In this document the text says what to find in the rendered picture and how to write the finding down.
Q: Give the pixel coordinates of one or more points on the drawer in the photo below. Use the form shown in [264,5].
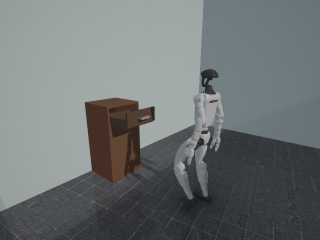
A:
[128,119]

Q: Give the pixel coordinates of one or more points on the robot left foot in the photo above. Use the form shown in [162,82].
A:
[185,199]

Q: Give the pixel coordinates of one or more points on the handle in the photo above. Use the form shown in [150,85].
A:
[145,117]

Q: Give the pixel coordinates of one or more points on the left robot hand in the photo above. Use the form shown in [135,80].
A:
[188,152]

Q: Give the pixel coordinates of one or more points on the left robot forearm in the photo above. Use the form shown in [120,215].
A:
[197,132]

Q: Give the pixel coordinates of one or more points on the right robot hand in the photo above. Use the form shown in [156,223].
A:
[217,140]

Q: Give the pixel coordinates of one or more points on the robot right shin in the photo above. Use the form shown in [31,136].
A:
[203,180]

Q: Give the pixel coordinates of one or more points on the right robot upper arm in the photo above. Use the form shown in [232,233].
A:
[219,115]

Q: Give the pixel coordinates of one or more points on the left robot upper arm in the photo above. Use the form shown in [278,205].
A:
[199,105]

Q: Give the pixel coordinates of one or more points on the right robot forearm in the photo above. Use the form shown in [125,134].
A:
[217,128]

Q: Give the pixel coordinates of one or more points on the cabinet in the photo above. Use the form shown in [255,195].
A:
[114,151]

